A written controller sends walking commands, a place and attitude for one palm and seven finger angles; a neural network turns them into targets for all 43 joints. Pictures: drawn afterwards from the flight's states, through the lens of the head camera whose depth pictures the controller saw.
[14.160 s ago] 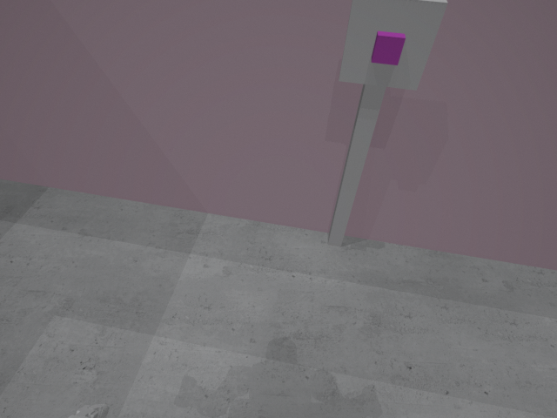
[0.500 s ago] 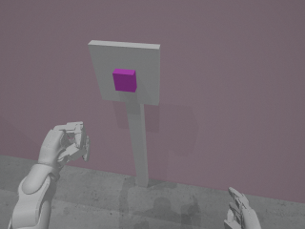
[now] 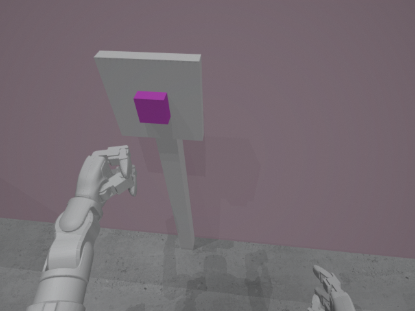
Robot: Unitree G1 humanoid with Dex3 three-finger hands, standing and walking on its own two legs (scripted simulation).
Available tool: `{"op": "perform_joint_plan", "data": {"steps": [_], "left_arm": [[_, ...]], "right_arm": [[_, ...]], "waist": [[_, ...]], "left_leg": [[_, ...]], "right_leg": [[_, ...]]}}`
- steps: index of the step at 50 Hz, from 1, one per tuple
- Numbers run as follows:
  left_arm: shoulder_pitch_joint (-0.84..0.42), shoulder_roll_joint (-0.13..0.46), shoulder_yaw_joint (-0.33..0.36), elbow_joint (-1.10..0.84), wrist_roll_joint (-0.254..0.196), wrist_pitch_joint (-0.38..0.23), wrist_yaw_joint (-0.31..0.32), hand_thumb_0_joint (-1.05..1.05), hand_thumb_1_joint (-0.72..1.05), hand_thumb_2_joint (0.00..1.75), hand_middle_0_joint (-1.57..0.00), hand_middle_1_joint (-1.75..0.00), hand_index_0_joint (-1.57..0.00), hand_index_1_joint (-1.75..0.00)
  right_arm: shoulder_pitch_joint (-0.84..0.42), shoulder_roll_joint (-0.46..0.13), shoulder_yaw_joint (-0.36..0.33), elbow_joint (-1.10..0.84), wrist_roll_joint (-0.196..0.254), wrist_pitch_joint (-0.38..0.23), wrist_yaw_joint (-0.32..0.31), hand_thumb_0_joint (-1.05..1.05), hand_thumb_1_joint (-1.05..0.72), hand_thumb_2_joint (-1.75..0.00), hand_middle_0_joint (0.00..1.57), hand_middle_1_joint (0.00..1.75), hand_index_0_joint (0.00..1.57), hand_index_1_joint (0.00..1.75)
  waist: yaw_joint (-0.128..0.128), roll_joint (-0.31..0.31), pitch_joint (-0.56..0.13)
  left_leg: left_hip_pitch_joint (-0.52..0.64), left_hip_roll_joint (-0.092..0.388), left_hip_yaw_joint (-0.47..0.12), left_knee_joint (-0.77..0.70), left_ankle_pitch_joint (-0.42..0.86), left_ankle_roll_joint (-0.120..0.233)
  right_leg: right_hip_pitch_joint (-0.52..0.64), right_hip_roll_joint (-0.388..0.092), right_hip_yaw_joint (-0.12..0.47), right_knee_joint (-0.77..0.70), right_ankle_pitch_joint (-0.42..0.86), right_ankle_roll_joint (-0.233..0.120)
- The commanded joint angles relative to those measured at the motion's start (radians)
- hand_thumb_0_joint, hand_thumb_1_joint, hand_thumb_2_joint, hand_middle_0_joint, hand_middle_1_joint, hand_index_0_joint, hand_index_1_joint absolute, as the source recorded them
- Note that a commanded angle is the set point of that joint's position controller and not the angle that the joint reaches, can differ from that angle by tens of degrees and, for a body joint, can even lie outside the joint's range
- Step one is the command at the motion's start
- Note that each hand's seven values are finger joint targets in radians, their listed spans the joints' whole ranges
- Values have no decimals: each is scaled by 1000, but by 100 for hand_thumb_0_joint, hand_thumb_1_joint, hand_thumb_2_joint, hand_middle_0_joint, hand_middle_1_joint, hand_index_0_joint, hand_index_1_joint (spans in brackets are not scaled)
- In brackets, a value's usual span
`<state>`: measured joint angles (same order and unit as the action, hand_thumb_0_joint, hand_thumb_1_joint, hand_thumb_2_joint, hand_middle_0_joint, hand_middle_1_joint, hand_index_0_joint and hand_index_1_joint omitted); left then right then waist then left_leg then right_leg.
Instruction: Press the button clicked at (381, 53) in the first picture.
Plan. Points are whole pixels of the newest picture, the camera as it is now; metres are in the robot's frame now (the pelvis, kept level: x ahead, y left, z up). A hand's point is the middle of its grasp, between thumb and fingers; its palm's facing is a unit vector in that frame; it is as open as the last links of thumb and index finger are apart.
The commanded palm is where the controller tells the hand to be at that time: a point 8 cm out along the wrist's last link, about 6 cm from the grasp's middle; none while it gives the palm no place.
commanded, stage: aim a knuckle at the button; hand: left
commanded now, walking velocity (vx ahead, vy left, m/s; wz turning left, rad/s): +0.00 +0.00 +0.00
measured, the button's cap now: (153, 107) +0.50 +0.16 +0.14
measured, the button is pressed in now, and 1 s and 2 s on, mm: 0 0 1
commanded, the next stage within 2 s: press the button with the knuckle in 1.18 s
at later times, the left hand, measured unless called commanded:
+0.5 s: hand (153, 155) +0.39 +0.14 +0.10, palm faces -0.06 -1.00 -0.01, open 3.1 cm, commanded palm +0.37 +0.19 +0.10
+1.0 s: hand (155, 155) +0.40 +0.14 +0.10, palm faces -0.06 -1.00 -0.01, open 3.1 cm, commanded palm +0.37 +0.19 +0.10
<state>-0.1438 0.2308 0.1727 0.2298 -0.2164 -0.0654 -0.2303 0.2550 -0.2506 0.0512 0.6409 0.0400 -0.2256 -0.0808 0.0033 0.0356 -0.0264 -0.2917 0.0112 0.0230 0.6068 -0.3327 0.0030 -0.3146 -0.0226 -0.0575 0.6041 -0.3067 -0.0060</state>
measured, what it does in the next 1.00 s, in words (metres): stands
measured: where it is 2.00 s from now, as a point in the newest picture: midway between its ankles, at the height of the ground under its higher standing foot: outside the picture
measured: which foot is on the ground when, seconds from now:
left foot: down 0.00-1.00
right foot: down 0.00-1.00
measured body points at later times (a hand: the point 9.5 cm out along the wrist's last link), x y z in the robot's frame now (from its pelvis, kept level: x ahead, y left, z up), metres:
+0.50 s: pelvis +0.00 +0.00 +0.00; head +0.02 -0.01 +0.45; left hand +0.39 +0.19 +0.10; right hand +0.12 -0.25 -0.11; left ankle -0.01 +0.12 -0.73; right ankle +0.01 -0.11 -0.73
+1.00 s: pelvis +0.00 +0.01 -0.01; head +0.02 +0.00 +0.44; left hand +0.39 +0.19 +0.10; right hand +0.10 -0.24 -0.12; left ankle -0.01 +0.12 -0.73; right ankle +0.01 -0.11 -0.73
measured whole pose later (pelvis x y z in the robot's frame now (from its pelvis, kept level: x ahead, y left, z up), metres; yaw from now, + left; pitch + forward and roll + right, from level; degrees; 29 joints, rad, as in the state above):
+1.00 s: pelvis +0.00 +0.01 -0.01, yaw -1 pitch +5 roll +0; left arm -0.47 0.21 0.17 0.65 -0.17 -0.22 -0.15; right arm 0.31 -0.25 0.03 0.65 0.04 -0.08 -0.04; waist -0.04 0.03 -0.05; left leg -0.41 0.02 0.04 0.67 -0.35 0.01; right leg -0.43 -0.02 -0.04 0.65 -0.31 0.00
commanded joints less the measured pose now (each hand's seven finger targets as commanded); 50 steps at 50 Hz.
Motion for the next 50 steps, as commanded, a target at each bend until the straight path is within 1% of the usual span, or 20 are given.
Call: {"op": "perform_joint_plan", "data": {"steps": [1, 3, 6, 7, 11, 12, 14, 17, 21, 24, 27, 30, 32, 36, 39, 42, 45, 47, 49, 50], "left_arm": [[-350, 146, 48, -183, -6, -87, 25, 0, 90, 90, -130, -150, -130, -150], [-398, 157, 49, -116, -2, -85, 30, 0, 90, 90, -130, -150, -130, -150], [-428, 176, 74, -71, 2, -95, 35, 0, 90, 90, -130, -150, -130, -150], [-429, 204, 99, -50, 2, -100, 37, 0, 90, 90, -130, -150, -130, -150], [-509, 162, 53, -41, 3, -130, 34, 0, 90, 90, -130, -150, -130, -150], [-518, 152, 45, -14, 4, -134, 35, 0, 90, 90, -130, -150, -130, -150], [-526, 153, 48, 21, 3, -140, 35, 0, 90, 90, -130, -150, -130, -150], [-588, 157, 41, 75, 14, -150, 44, 0, 90, 90, -130, -150, -130, -150], [-706, 142, 19, 112, 26, -174, 61, 0, 90, 90, -130, -150, -130, -150], [-749, 151, 33, 193, 30, -191, 79, 0, 90, 90, -130, -150, -130, -150], [-706, 221, 100, 252, 42, -210, 87, 0, 90, 90, -130, -150, -130, -150], [-742, 171, 59, 247, 41, -227, 80, 0, 90, 90, -130, -150, -130, -150], [-687, 215, 101, 268, 38, -232, 78, 0, 90, 90, -130, -150, -130, -150], [-722, 202, 88, 230, 33, -241, 67, 0, 90, 90, -130, -150, -130, -150], [-717, 151, 47, 193, 27, -249, 66, 0, 90, 90, -130, -150, -130, -150], [-678, 167, 54, 190, 30, -242, 65, 0, 90, 90, -130, -150, -130, -150], [-756, 116, 7, 188, 34, -231, 76, 0, 90, 90, -130, -150, -130, -150], [-739, 149, 31, 192, 38, -230, 88, 0, 90, 90, -130, -150, -130, -150], [-769, 97, -8, 202, 43, -227, 96, 0, 90, 90, -130, -150, -130, -150], [-788, 115, 5, 204, 45, -229, 103, 0, 90, 90, -130, -150, -130, -150]], "right_arm": [[-78, -110, -47, -152, 6, -41, -3, 0, -90, -90, 20, 30, 20, 30], [-69, -117, -49, -141, 6, -26, -2, 0, -90, -90, 20, 30, 20, 30], [-64, -115, -50, -142, 4, -7, 1, 0, -90, -90, 20, 30, 20, 30], [-59, -120, -52, -140, 1, 1, 2, 0, -90, -90, 20, 30, 20, 30], [-49, -113, -53, -141, 5, 14, 8, 0, -90, -90, 20, 30, 20, 30], [-40, -115, -55, -137, 2, 17, 9, 0, -90, -90, 20, 30, 20, 30], [-32, -119, -58, -135, 3, 25, 12, 0, -90, -90, 20, 30, 20, 30], [-17, -124, -61, -124, 3, 40, 14, 0, -90, -90, 20, 30, 20, 30], [-4, -119, -63, -115, 3, 56, 18, 0, -90, -90, 20, 30, 20, 30], [12, -124, -64, -104, 1, 68, 21, 0, -90, -90, 20, 30, 20, 30], [28, -131, -66, -106, -6, 84, 25, 0, -90, -90, 20, 30, 20, 30], [26, -121, -67, -118, -2, 92, 30, 0, -90, -90, 20, 30, 20, 30], [39, -130, -71, -124, -4, 98, 32, 0, -90, -90, 20, 30, 20, 30], [41, -126, -73, -130, 0, 103, 33, 0, -90, -90, 20, 30, 20, 30], [41, -122, -75, -133, 1, 100, 36, 0, -90, -90, 20, 30, 20, 30], [44, -129, -77, -128, 1, 101, 36, 0, -90, -90, 20, 30, 20, 30], [37, -123, -76, -119, 4, 99, 35, 0, -90, -90, 20, 30, 20, 30], [39, -130, -76, -118, 1, 100, 34, 0, -90, -90, 20, 30, 20, 30], [31, -119, -71, -119, 2, 99, 35, 0, -90, -90, 20, 30, 20, 30], [34, -120, -72, -113, 2, 98, 36, 0, -90, -90, 20, 30, 20, 30]], "waist": [[0, 0, -226], [-17, -67, -203], [-8, -29, -231], [-5, -56, -245], [-21, -5, -266], [-29, -65, -257], [-25, -35, -260], [-38, -68, -255], [-51, -9, -275], [-58, -62, -281], [-31, -63, -311], [-40, -34, -303], [-28, -77, -326], [-35, -17, -324], [-43, -34, -330], [-41, -55, -321], [-63, -17, -286], [-54, -56, -295], [-59, -11, -291], [-60, -10, -291]], "left_leg": [[64, -16, -20, -78, 273, 7], [36, -13, -21, -72, 240, 12], [37, -17, -15, -68, 256, 10], [25, -16, -12, -60, 262, 13], [40, -16, -9, -53, 285, 9], [32, -14, -14, -48, 286, 13], [22, -16, -11, -49, 272, 11], [11, -16, -13, -41, 254, 14], [18, -18, -17, -35, 244, 11], [-11, -18, -17, -29, 213, 14], [-35, -18, -13, -27, 226, 14], [-33, -18, -6, -29, 231, 14], [-48, -15, -5, -24, 242, 17], [-36, -16, 0, -28, 235, 15], [-10, -11, -6, -29, 253, 16], [-19, -9, -9, -29, 254, 17], [-4, -9, -15, -32, 213, 14], [-13, -9, -18, -31, 209, 17], [2, -10, -20, -31, 211, 13], [4, -10, -22, -28, 212, 12]], "right_leg": [[80, 16, 11, -61, 294, -14], [62, 19, 16, -69, 270, -8], [77, 16, 19, -60, 294, -14], [93, 17, 26, -58, 303, -11], [80, 18, 24, -46, 339, -15], [76, 22, 22, -46, 340, -12], [69, 19, 25, -44, 332, -13], [49, 22, 25, -44, 311, -12], [21, 21, 25, -33, 294, -16], [16, 24, 28, -33, 269, -12], [53, 25, 33, -20, 285, -16], [41, 26, 34, -18, 303, -17], [68, 30, 36, -14, 318, -16], [52, 31, 38, -16, 315, -17], [43, 36, 30, -15, 321, -17], [45, 38, 26, -16, 315, -17], [-12, 38, 20, -23, 264, -17], [2, 39, 21, -22, 255, -17], [-19, 37, 18, -17, 253, -19], [-22, 37, 19, -17, 254, -19]]}}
